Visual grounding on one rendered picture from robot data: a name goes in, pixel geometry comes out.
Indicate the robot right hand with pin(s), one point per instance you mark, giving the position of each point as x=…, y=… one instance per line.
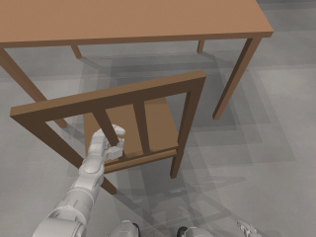
x=247, y=229

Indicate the table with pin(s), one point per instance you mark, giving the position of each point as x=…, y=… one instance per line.
x=40, y=23

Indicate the robot left hand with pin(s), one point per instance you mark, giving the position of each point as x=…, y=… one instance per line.
x=99, y=144

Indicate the robot left upper arm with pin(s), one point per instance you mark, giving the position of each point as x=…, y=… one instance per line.
x=56, y=227

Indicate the left robot forearm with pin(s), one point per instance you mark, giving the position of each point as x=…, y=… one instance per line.
x=80, y=198

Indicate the right robot foot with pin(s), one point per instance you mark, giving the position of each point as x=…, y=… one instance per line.
x=181, y=231

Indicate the chair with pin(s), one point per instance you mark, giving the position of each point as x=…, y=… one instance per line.
x=140, y=108

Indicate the robot left thigh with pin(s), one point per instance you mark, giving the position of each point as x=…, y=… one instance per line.
x=124, y=229

